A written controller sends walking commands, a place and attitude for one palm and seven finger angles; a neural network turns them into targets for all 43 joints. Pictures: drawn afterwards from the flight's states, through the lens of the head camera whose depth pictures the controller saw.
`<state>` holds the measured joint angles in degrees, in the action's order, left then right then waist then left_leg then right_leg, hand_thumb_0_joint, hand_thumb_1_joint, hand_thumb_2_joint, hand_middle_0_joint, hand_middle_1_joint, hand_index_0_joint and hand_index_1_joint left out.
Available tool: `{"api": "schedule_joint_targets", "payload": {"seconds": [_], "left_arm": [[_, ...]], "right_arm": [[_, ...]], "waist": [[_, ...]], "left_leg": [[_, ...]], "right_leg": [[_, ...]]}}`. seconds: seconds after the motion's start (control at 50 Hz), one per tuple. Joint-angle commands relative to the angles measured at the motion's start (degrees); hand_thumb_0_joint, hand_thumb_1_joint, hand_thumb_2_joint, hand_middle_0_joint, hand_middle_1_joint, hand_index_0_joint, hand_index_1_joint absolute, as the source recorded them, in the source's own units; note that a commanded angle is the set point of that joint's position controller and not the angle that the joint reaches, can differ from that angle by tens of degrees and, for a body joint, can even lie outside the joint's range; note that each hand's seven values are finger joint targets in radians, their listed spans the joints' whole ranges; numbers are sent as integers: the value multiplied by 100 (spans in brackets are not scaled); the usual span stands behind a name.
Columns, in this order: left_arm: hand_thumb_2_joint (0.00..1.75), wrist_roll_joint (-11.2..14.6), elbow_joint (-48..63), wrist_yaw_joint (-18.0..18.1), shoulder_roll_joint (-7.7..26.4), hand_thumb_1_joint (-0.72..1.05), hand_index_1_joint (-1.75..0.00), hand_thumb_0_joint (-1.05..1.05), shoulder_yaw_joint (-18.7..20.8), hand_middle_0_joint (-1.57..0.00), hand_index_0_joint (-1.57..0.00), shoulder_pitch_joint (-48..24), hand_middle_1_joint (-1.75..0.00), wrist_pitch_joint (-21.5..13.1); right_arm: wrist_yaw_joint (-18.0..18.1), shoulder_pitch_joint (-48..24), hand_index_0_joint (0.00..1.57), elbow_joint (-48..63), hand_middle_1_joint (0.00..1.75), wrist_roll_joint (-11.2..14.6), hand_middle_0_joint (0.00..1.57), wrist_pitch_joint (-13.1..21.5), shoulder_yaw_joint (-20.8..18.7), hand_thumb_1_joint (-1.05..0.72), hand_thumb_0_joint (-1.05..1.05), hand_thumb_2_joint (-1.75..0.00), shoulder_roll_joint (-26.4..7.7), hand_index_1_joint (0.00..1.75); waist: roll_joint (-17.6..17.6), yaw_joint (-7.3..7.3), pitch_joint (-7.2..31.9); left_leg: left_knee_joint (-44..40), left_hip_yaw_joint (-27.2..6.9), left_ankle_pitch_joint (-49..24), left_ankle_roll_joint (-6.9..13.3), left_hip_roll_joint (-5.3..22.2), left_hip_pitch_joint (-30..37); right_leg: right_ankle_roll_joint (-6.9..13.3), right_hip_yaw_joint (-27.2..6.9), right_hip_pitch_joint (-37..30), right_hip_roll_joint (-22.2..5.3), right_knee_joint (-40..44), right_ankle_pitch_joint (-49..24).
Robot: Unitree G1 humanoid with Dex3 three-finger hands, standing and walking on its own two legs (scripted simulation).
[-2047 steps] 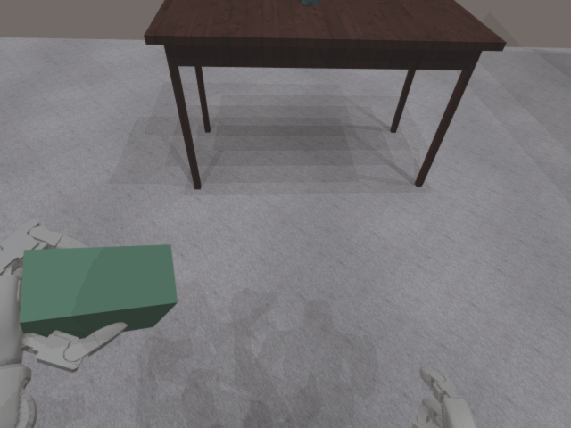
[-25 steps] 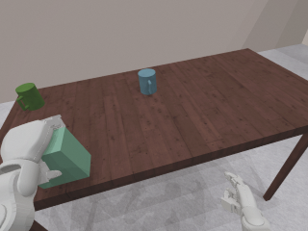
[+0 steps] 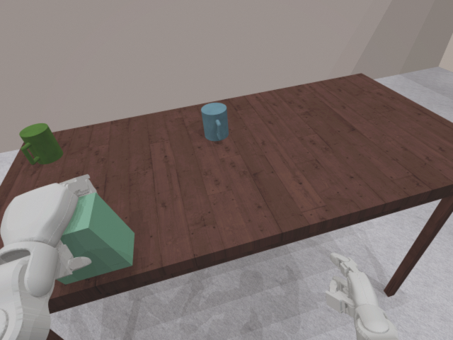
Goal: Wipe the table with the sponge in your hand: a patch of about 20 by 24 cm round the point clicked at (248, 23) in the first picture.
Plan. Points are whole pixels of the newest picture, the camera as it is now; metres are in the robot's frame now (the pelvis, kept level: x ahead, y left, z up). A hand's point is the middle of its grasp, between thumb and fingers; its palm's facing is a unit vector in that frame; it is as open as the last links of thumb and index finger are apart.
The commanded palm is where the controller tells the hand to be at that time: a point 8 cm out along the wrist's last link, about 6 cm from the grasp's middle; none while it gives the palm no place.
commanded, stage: step back with the hand held close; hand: left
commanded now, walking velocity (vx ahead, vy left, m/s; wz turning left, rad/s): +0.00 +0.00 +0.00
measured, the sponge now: (87, 247) +0.20 +0.28 +0.11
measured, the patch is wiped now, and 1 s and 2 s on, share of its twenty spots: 1.00 1.00 1.00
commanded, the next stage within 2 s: stop stepping back and stand still in 1.62 s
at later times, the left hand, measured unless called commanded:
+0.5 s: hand (73, 197) +0.21 +0.26 +0.22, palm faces +0.41 -0.78 -0.48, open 10.3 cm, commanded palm +0.15 +0.31 +0.22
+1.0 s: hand (33, 231) +0.15 +0.28 +0.21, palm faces +0.49 -0.79 -0.35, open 10.3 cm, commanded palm +0.09 +0.32 +0.22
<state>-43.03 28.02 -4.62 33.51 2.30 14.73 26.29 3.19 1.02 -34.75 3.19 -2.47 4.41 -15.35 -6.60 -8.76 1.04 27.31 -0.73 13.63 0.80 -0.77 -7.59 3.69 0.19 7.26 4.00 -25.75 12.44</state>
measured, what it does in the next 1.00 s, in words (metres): shifts its weight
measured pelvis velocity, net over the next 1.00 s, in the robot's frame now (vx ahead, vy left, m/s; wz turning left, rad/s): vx -0.05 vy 0.03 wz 0.05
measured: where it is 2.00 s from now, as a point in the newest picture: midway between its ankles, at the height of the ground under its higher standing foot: outside the picture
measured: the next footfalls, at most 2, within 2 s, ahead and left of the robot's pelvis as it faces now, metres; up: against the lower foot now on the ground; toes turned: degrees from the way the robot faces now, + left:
right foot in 1.24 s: -0.06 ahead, -0.11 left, +0.00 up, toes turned +2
left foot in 1.48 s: -0.10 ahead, +0.13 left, +0.00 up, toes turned +2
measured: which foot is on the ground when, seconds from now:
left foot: down 0.00-1.00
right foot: down 0.00-1.00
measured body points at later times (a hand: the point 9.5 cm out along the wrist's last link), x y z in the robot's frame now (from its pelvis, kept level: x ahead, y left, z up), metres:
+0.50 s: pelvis -0.01 +0.02 -0.01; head +0.02 +0.03 +0.44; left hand +0.18 +0.30 +0.24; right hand +0.12 -0.23 -0.11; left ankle +0.02 +0.11 -0.74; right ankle +0.02 -0.08 -0.74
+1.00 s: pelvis -0.05 +0.03 -0.02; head -0.04 +0.05 +0.43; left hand +0.12 +0.32 +0.23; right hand +0.15 -0.19 -0.09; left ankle +0.02 +0.12 -0.74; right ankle +0.02 -0.08 -0.74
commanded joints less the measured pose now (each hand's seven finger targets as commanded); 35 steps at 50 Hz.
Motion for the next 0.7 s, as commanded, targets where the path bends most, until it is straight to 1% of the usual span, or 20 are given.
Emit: {"api": "schedule_joint_targets", "payload": {"seconds": [0.0,0.04,0.06,0.08,0.1,0.12,0.14,0.16,0.18,0.22,0.24,0.26,0.3,0.34,0.36,0.4,0.5,0.62,0.64,0.68], "left_arm": [[130,-206,1052,259,1271,10,-160,0,960,-120,-120,-983,-160,-66],[130,-220,1237,258,1382,10,-160,0,1047,-120,-120,-1114,-160,-61],[130,-249,1192,281,1375,10,-160,0,1012,-120,-120,-1264,-160,-58],[130,-366,-171,275,946,10,-160,0,664,-120,-120,-1078,-160,68],[130,4453,1498,589,283,10,-160,0,2058,-120,-120,-2279,-160,-1423],[130,4374,260,758,804,10,-160,0,2203,-120,-120,-1015,-160,-1890],[130,4352,366,805,587,10,-160,0,1954,-120,-120,-956,-160,-2104],[130,4561,983,920,540,10,-160,0,2242,-120,-120,-890,-160,-2383],[130,4659,1580,987,479,10,-160,0,2261,-120,-120,-767,-160,-2641],[130,4751,2344,1123,508,10,-160,0,2486,-120,-120,-337,-160,-2992],[130,4804,2850,1202,744,10,-160,0,2745,-120,-120,-292,-160,-3160],[130,4802,2819,1249,513,10,-160,0,2752,-120,-120,94,-160,-3269],[130,4775,2813,1318,481,10,-160,0,2978,-120,-120,547,-160,-3394],[130,4762,2693,1386,628,10,-160,0,3263,-120,-120,751,-160,-3514],[130,4762,2434,1395,444,10,-160,0,3192,-120,-120,891,-160,-3557],[130,4783,2092,1410,366,10,-160,0,3227,-120,-120,952,-160,-3605],[130,4782,1701,1392,251,10,-160,0,3184,-120,-120,1110,-160,-3635],[130,4645,2508,1409,238,10,-160,0,3066,-120,-120,969,-160,-3783],[130,4600,2696,1432,454,10,-160,0,3262,-120,-120,889,-160,-3820],[130,4559,2612,1431,275,10,-160,0,3152,-120,-120,821,-160,-3854]], "right_arm": [[25,-1467,20,1129,30,2,20,322,-233,-90,0,-90,-537,30],[23,-1664,20,1189,30,38,20,349,-233,-90,0,-90,-520,30],[27,-1514,20,1165,30,13,20,335,-214,-90,0,-90,-520,30],[84,-1317,20,958,30,17,20,272,-210,-90,0,-90,-568,30],[44,-256,20,2040,30,41,20,278,-307,-90,0,-90,-434,30],[55,180,20,1479,30,-92,20,334,-137,-90,0,-90,-373,30],[17,-21,20,1494,30,-111,20,351,-146,-90,0,-90,-334,30],[54,328,20,1443,30,-80,20,311,-244,-90,0,-90,-340,30],[84,341,20,1442,30,-103,20,350,-244,-90,0,-90,-337,30],[85,360,20,1485,30,-144,20,364,-299,-90,0,-90,-457,30],[86,279,20,1506,30,-178,20,383,-309,-90,0,-90,-542,30],[87,343,20,1481,30,-200,20,402,-354,-90,0,-90,-573,30],[53,408,20,1432,30,-242,20,446,-402,-90,0,-90,-554,30],[50,480,20,1351,30,-244,20,452,-449,-90,0,-90,-548,30],[45,592,20,1243,30,-233,20,432,-467,-90,0,-90,-495,30],[52,675,20,1199,30,-181,20,427,-577,-90,0,-90,-520,30],[62,636,20,1180,30,-133,20,496,-671,-90,0,-90,-589,30],[38,476,20,1209,30,-218,20,695,-636,-90,0,-90,-604,30],[57,458,20,1243,30,-245,20,733,-662,-90,0,-90,-652,30],[37,519,20,1154,30,-281,20,775,-640,-90,0,-90,-596,30]], "waist": [[280,1,562],[169,8,608],[135,-10,671],[563,163,8],[1434,784,-735],[1906,725,-214],[1737,734,-360],[1708,764,-23],[1200,815,373],[195,836,962],[-441,809,1061],[-751,767,1013],[-711,776,782],[-303,817,854],[99,857,961],[513,921,1143],[376,906,1050],[-51,850,786],[-149,825,825],[-160,852,735]], "left_leg": [[-344,-302,-890,128,-73,-46],[-342,-323,-815,122,-69,-6],[-338,-298,-883,129,-81,-23],[-374,-198,-657,102,-60,-227],[283,-468,536,233,-14,-426],[675,-378,711,242,-48,-211],[735,-397,794,221,-160,-110],[991,-420,723,200,-6,-91],[1086,-369,485,194,78,-58],[747,-477,-153,189,253,-213],[432,-739,-198,224,440,-344],[194,-988,-151,293,574,-736],[86,-1130,55,302,623,-1387],[234,-1182,-396,249,678,-1511],[333,-1190,-674,235,710,-1500],[539,-1085,-957,176,724,-1360],[257,-1202,-970,227,834,-1376],[-399,-1509,430,385,964,-2121],[-555,-1613,550,424,1007,-2219],[-530,-1607,831,489,1069,-2517]], "right_leg": [[72,-641,-15,-219,615,-266],[114,-870,-2,-176,645,-153],[87,-650,-40,-209,596,-187],[61,-533,377,-165,716,76],[-59,-1034,1616,-499,1241,263],[74,-1066,1736,-775,1237,644],[154,-1302,2025,-826,1289,846],[134,-1302,1926,-1177,1278,813],[191,-1254,1758,-1407,1031,280],[203,-1027,1053,-1466,294,-944],[150,-948,908,-1325,-62,-1048],[64,-702,729,-1121,-282,-933],[-18,-569,642,-940,-368,-763],[11,-585,565,-1009,-462,-1151],[-12,-516,508,-999,-515,-1343],[-35,-564,551,-1082,-510,-1714],[-160,-396,794,-858,-634,-1068],[-242,-339,631,-562,-899,-195],[-255,-326,483,-509,-1029,-161],[-272,-374,370,-490,-1008,-41]]}}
